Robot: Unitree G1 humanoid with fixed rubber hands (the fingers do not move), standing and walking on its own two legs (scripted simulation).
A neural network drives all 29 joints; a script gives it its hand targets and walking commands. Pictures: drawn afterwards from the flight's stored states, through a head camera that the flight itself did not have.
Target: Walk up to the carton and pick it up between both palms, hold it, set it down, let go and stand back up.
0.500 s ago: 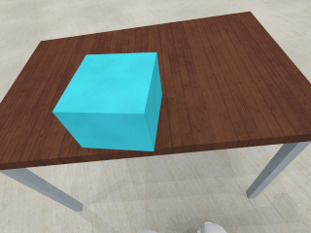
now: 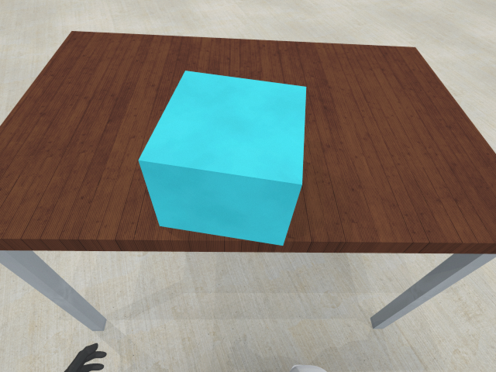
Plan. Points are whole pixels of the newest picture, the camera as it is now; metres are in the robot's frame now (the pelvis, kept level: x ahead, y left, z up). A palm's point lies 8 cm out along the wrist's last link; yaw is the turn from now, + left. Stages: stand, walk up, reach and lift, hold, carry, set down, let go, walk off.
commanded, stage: walk up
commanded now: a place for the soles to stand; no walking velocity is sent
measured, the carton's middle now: (233, 156) +0.46 +0.04 +0.08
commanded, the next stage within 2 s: none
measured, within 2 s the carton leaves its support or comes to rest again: neither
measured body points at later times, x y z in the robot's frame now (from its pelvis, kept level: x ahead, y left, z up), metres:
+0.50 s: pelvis -0.02 -0.02 +0.00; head -0.01 -0.03 +0.45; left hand +0.13 +0.29 -0.08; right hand +0.07 -0.34 -0.10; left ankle +0.00 +0.11 -0.71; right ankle +0.02 -0.15 -0.71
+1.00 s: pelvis -0.02 +0.00 +0.00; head -0.01 -0.02 +0.45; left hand +0.08 +0.33 -0.08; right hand +0.07 -0.32 -0.12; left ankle -0.02 +0.14 -0.68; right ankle +0.02 -0.15 -0.71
